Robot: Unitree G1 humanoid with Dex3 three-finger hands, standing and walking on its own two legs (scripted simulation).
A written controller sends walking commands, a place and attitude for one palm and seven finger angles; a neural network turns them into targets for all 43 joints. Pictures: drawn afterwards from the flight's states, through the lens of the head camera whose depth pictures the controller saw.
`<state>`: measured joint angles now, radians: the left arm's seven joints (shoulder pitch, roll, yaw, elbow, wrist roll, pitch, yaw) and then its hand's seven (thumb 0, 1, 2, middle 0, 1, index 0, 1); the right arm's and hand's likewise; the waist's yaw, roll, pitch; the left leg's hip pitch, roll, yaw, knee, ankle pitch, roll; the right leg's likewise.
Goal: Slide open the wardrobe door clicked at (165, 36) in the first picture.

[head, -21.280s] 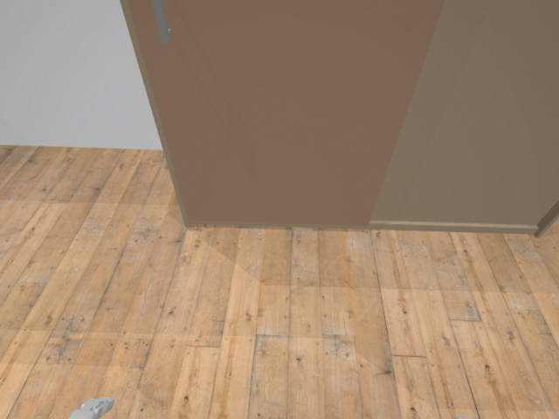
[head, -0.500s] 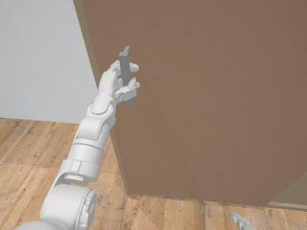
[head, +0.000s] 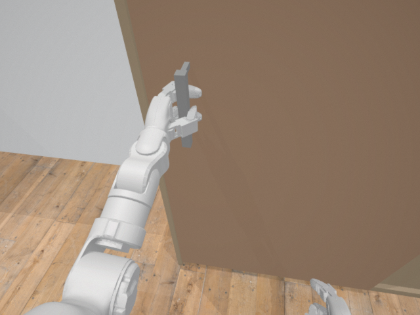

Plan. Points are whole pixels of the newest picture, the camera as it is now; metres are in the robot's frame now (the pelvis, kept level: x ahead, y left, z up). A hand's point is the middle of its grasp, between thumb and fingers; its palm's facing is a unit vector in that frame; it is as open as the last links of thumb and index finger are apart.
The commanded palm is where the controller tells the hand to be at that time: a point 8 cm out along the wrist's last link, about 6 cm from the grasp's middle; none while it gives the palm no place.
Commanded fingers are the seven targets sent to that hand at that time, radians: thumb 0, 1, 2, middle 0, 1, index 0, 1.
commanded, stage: tug the door sideways, standing still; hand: left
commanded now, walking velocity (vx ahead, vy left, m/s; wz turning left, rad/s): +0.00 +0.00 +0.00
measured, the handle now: (186, 107) +0.47 +0.08 +0.18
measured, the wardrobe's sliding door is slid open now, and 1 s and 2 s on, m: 0.00 0.00 0.09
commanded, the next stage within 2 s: step sideways, sliding the door along in 0.58 s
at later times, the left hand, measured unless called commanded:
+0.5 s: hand (194, 123) +0.41 +0.05 +0.18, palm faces -0.05 -1.00 -0.06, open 5.7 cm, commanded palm +0.38 +0.05 +0.18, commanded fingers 0.00 0.90 0.90 -0.45 -1.40 -0.45 -1.40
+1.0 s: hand (195, 125) +0.41 +0.05 +0.17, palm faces -0.02 -1.00 -0.09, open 5.9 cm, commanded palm +0.39 +0.06 +0.19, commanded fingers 0.00 0.90 0.90 -0.45 -1.40 -0.45 -1.40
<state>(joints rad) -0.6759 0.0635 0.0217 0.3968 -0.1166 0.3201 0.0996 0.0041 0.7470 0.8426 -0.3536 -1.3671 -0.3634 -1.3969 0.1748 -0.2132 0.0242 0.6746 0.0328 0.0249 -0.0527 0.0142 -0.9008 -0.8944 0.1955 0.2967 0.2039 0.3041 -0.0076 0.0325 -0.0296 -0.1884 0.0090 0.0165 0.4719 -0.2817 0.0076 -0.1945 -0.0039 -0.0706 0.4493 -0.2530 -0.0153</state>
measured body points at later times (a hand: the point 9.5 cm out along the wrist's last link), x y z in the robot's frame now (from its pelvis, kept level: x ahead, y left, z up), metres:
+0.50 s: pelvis -0.02 +0.01 +0.00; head -0.02 +0.00 +0.45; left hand +0.40 +0.11 +0.19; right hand +0.12 -0.22 -0.12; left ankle -0.02 +0.11 -0.74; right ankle -0.01 -0.11 -0.74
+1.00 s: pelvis -0.02 -0.03 -0.02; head +0.02 -0.04 +0.43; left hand +0.41 +0.11 +0.18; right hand +0.13 -0.24 -0.14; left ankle -0.02 +0.11 -0.74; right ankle -0.01 -0.14 -0.74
